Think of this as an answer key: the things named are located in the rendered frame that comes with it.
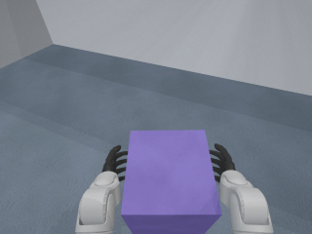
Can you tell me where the carton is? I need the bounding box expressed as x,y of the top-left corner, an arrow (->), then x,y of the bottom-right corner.
121,130 -> 222,234

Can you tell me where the left robot forearm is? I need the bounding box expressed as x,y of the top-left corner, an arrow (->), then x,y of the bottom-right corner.
75,171 -> 121,234

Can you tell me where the robot right hand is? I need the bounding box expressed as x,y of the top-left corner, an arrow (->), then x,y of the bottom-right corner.
209,143 -> 236,183

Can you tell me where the robot left hand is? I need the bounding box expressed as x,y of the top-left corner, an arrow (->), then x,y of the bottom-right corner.
102,145 -> 129,181

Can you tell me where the right robot forearm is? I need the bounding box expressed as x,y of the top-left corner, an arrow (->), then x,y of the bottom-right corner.
219,170 -> 274,234

